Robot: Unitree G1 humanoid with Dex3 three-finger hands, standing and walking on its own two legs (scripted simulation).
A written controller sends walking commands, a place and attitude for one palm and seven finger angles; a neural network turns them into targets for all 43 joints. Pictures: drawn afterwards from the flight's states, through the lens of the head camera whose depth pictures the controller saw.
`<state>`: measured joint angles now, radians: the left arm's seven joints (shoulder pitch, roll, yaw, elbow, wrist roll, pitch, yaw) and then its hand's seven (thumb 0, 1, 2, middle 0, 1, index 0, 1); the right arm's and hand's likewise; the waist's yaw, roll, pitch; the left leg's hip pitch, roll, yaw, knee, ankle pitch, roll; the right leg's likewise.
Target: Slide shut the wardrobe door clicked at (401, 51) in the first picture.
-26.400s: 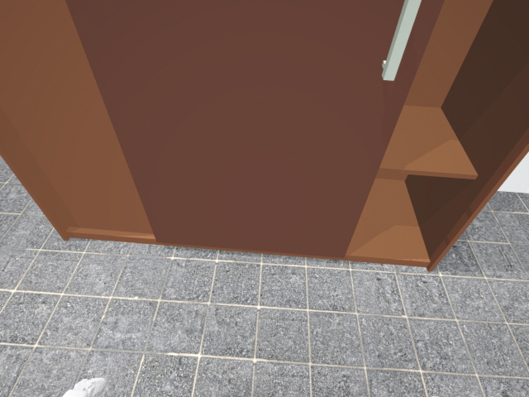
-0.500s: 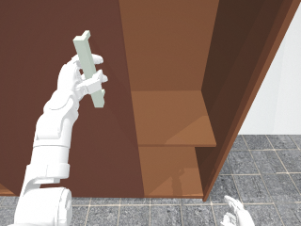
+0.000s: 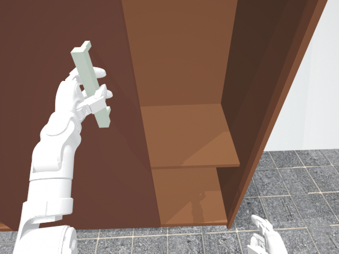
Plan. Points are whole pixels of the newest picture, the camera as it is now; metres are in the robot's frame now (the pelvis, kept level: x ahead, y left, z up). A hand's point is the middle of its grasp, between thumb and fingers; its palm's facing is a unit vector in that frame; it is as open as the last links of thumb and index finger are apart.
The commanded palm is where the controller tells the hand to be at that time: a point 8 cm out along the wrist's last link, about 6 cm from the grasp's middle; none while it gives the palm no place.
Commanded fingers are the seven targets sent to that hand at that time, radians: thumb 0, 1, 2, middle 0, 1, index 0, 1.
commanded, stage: grip the handle and tug to test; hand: left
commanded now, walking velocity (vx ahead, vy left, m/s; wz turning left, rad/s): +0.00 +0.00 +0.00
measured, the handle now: (96, 87) +0.42 +0.19 +0.22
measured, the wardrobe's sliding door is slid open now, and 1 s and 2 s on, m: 0.38 0.37 0.33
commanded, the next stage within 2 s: tug the door sideways, standing still in 0.20 s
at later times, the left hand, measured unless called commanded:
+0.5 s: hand (101, 98) +0.37 +0.16 +0.23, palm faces +0.11 -0.99 +0.00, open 5.8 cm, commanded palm +0.35 +0.19 +0.23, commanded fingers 0.00 0.90 0.90 -0.45 -1.40 -0.45 -1.40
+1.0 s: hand (107, 99) +0.37 +0.15 +0.22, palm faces +0.15 -0.99 -0.04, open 6.0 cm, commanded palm +0.35 +0.14 +0.23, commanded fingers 0.00 0.90 0.90 -0.45 -1.40 -0.45 -1.40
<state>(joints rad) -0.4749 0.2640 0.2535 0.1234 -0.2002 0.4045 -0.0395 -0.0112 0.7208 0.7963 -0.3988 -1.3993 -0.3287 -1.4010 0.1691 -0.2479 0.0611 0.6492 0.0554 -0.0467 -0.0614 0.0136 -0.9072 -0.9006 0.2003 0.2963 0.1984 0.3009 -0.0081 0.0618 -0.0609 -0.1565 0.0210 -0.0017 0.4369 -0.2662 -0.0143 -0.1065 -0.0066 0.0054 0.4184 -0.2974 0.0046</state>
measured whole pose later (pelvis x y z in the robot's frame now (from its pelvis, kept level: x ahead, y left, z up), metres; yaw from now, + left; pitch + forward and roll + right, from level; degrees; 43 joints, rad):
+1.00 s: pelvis +0.00 +0.02 +0.00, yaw +4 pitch -1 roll -1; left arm -0.61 0.11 0.04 0.14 -0.11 0.40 0.13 -0.02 0.75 0.80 -0.36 -1.40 -0.25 -1.40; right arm 0.13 -0.20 0.06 0.69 0.04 -0.04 -0.01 0.01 -0.91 -0.90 0.20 0.30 0.20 0.30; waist 0.06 0.05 -0.02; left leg -0.20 -0.03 -0.06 0.51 -0.29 0.01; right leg -0.11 -0.05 -0.05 0.46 -0.31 0.01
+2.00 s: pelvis +0.00 -0.11 -0.03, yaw +7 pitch -6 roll -3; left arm -0.69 0.27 0.17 0.23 -0.07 0.00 0.13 -0.08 0.67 0.83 -0.46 -1.40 -0.30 -1.38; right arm 0.14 -0.20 0.00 0.67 0.06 0.01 -0.02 0.01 -0.91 -0.90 0.20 0.30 0.20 0.30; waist 0.04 0.06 0.20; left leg -0.28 0.13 -0.13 0.84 -0.48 -0.02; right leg -0.35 0.01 -0.05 0.68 -0.18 0.01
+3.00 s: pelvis +0.09 -0.33 -0.02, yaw +8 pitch -5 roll -2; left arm -0.36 0.18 0.17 -0.25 -0.04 -0.05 0.15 -0.10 0.67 0.79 -0.46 -1.41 -0.24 -1.20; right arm 0.05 -0.18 -0.02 0.58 0.06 -0.06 0.08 0.01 -0.91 -0.90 0.20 0.30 0.20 0.30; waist 0.11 0.11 0.27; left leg -0.26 0.28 -0.02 0.72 -0.35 -0.03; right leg -0.24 0.01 -0.08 0.62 -0.29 0.00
